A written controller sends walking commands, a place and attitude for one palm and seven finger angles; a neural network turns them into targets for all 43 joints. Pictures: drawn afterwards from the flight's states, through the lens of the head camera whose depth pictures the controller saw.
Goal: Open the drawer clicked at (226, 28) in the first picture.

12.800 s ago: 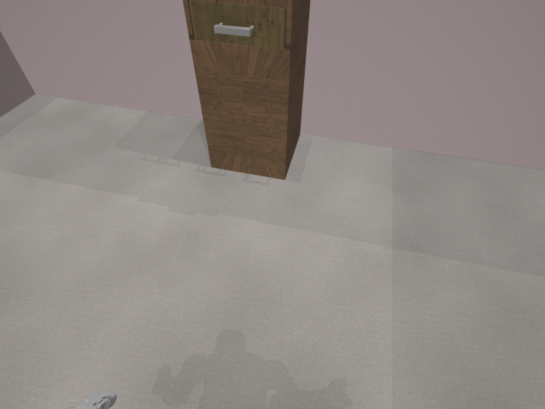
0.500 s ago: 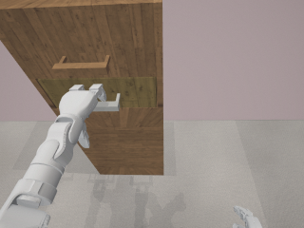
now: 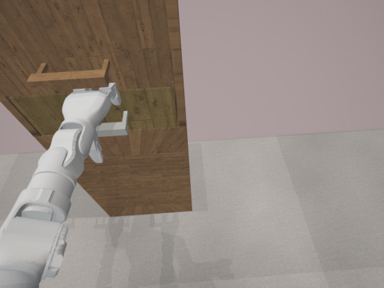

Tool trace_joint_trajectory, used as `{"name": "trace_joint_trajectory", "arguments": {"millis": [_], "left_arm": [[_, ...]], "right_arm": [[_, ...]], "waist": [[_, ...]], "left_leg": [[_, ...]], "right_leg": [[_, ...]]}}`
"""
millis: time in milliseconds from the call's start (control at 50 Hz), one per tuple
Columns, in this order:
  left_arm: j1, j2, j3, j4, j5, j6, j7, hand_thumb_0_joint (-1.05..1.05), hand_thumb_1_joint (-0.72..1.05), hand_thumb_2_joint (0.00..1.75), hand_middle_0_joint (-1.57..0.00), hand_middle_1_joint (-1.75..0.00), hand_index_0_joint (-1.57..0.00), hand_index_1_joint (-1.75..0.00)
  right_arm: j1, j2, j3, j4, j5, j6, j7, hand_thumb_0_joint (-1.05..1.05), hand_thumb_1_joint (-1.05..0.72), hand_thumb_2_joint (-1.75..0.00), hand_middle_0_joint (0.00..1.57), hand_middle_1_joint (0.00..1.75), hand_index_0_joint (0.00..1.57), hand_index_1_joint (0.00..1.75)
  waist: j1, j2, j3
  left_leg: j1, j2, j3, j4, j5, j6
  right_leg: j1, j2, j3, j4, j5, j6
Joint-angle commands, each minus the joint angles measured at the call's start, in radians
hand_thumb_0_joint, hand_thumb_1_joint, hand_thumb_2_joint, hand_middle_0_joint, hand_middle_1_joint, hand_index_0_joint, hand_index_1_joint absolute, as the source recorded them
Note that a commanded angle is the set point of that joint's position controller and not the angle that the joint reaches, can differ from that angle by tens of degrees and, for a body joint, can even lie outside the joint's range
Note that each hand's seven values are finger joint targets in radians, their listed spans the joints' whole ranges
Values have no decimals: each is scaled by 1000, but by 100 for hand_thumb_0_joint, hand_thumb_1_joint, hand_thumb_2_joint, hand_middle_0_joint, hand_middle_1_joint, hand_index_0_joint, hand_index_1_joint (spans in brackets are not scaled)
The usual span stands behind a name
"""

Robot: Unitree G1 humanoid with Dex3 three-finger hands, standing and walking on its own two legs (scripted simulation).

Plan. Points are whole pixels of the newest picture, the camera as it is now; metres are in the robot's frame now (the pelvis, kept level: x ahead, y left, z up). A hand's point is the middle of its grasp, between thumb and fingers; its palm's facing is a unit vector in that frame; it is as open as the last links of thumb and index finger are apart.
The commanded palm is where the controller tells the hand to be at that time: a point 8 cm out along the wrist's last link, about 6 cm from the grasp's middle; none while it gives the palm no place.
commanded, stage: move the hooked fingers above the handle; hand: left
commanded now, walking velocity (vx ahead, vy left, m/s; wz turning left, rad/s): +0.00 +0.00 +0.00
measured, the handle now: (99, 123) +0.50 +0.24 +0.02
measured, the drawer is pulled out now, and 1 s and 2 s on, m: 0.00 0.00 0.00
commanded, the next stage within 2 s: none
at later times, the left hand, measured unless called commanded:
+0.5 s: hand (91, 126) +0.44 +0.23 +0.08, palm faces -0.03 -0.04 -1.00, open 13.8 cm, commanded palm +0.43 +0.24 +0.14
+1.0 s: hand (89, 129) +0.43 +0.23 +0.08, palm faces -0.03 -0.03 -1.00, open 13.8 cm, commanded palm +0.42 +0.24 +0.14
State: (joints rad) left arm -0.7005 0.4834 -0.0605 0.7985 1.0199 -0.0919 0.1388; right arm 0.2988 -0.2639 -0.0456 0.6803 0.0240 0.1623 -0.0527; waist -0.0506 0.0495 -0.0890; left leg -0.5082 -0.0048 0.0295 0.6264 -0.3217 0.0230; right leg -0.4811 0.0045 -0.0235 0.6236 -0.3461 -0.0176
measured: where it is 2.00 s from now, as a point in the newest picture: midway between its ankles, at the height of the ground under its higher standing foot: outside the picture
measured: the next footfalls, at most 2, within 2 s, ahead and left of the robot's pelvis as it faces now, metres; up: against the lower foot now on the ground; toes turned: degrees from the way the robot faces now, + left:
none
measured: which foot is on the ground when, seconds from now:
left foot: down 0.00-1.00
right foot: down 0.00-1.00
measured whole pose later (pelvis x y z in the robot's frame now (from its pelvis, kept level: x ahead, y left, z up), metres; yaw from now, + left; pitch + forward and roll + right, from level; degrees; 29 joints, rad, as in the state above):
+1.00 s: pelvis +0.00 +0.01 +0.00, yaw +0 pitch +11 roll -1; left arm -0.64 0.47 -0.10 0.74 1.01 -0.09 0.13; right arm 0.31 -0.26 -0.06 0.68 0.03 0.16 -0.04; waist -0.02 0.06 -0.10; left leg -0.48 -0.01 0.03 0.62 -0.32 0.03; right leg -0.44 0.00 -0.03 0.60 -0.34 0.00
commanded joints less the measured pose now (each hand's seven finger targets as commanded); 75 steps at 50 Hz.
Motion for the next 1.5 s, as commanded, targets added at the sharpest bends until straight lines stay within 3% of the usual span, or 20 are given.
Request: {"name": "trace_joint_trajectory", "arguments": {"millis": [0,60,180,240,280,340,380,440,480,560,680,740,780,900,1080,1160,1220,1300,1380,1480], "left_arm": [[-412,377,185,-124,12,46,98,0,-50,30,-30,-120,-30,-120],[-367,331,145,-88,9,77,82,0,-50,30,-30,-120,-30,-120],[-384,372,152,-53,-1,74,48,0,-50,30,-30,-120,-30,-120],[-414,367,138,-111,-2,22,24,0,-50,30,-30,-120,-30,-120],[-468,291,72,-165,-7,-17,13,0,-50,30,-30,-120,-30,-120],[-463,272,71,-231,-20,-60,18,0,-50,30,-30,-120,-30,-120],[-496,226,39,-218,-34,-66,29,0,-50,30,-30,-120,-30,-120],[-481,278,93,-149,-25,-37,68,0,-50,30,-30,-120,-30,-120],[-501,340,144,-146,-11,-14,97,0,-50,30,-30,-120,-30,-120],[-442,319,139,-109,15,56,121,0,-50,30,-30,-120,-30,-120],[-389,325,134,-66,10,104,67,0,-50,30,-30,-120,-30,-120],[-366,303,120,-146,7,82,47,0,-50,30,-30,-120,-30,-120],[-391,248,76,-186,-8,53,28,0,-50,30,-30,-120,-30,-120],[-463,183,17,-318,-27,-12,28,0,-50,30,-30,-120,-30,-120],[-416,326,150,-138,2,76,100,0,-50,30,-30,-120,-30,-120],[-373,303,113,-116,8,109,65,0,-50,30,-30,-120,-30,-120],[-341,267,80,-150,-15,91,10,0,-50,30,-30,-120,-30,-120],[-348,191,20,-257,-47,21,-41,0,-50,30,-30,-120,-30,-120],[-436,264,79,-292,-36,-41,-6,0,-50,30,-30,-120,-30,-120],[-497,373,184,-265,-2,-34,105,0,-50,30,-30,-120,-30,-120]], "right_arm": [[47,-132,-47,-98,-7,-28,-3,0,-90,-90,20,30,20,30],[53,-137,-51,-100,0,-22,2,0,-90,-90,20,30,20,30],[40,-150,-44,-106,10,-18,-18,0,-90,-90,20,30,20,30],[52,-148,-51,-108,10,-26,-26,0,-90,-90,20,30,20,30],[62,-139,-56,-103,7,-32,-26,0,-90,-90,20,30,20,30],[74,-135,-66,-96,1,-40,-21,0,-90,-90,20,30,20,30],[85,-133,-66,-84,1,-42,-16,0,-90,-90,20,30,20,30],[77,-142,-61,-71,1,-41,-8,0,-90,-90,20,30,20,30],[71,-147,-56,-72,-5,-36,-5,0,-90,-90,20,30,20,30],[48,-136,-52,-88,-8,-33,11,0,-90,-90,20,30,20,30],[23,-147,-43,-114,0,-14,4,0,-90,-90,20,30,20,30],[22,-139,-48,-135,1,-17,-3,0,-90,-90,20,30,20,30],[27,-138,-51,-130,1,-22,-4,0,-90,-90,20,30,20,30],[36,-127,-62,-108,0,-34,-1,0,-90,-90,20,30,20,30],[15,-137,-42,-86,-3,-27,2,0,-90,-90,20,30,20,30],[4,-138,-41,-105,0,-23,-3,0,-90,-90,20,30,20,30],[3,-144,-46,-125,4,-22,-8,0,-90,-90,20,30,20,30],[3,-137,-53,-132,6,-25,-13,0,-90,-90,20,30,20,30],[15,-132,-53,-111,1,-29,-19,0,-90,-90,20,30,20,30],[28,-127,-51,-87,-6,-43,-17,0,-90,-90,20,30,20,30]], "waist": [[41,9,-428],[33,-34,-406],[11,-117,-331],[1,-49,-354],[-28,-10,-350],[-21,49,-387],[-46,2,-355],[-24,-2,-315],[-5,-7,-366],[30,47,-414],[24,-78,-345],[35,-46,-395],[5,-55,-367],[-15,39,-363],[32,-37,-344],[37,-35,-378],[20,-84,-375],[-3,-68,-322],[-9,-28,-293],[17,32,-393]], "left_leg": [[159,-28,6,-24,437,21],[144,-23,16,-32,437,23],[88,-26,26,-64,328,37],[138,-26,22,-59,332,41],[190,-22,10,-48,349,41],[269,-20,-8,-33,395,36],[266,-17,-21,-27,384,35],[234,-17,-27,-38,353,28],[215,-19,-25,-32,394,25],[238,-12,-14,-29,480,12],[176,-9,3,-54,428,25],[218,-11,4,-55,448,29],[246,-6,-8,-48,468,34],[349,1,-42,-34,507,23],[200,-18,-15,-58,397,19],[198,-19,8,-59,415,23],[207,-19,14,-56,414,34],[245,-20,2,-53,415,40],[242,-25,-12,-43,375,39],[227,-30,-18,-25,405,25]], "right_leg": [[196,28,13,-32,443,-24],[206,28,10,-43,465,-18],[239,18,28,-87,423,-4],[216,19,34,-88,414,-7],[164,23,31,-94,388,-11],[111,32,23,-83,365,-18],[74,34,13,-88,331,-17],[45,37,1,-78,292,-23],[85,36,1,-59,330,-26],[106,38,-9,-37,374,-30],[167,33,-4,-65,391,-20],[189,31,2,-65,408,-20],[159,33,2,-78,404,-18],[56,38,-4,-77,341,-22],[150,34,-6,-64,342,-30],[198,27,3,-67,406,-23],[226,23,14,-83,452,-12],[176,26,16,-101,432,-10],[123,28,17,-95,363,-18],[133,33,11,-52,364,-27]]}}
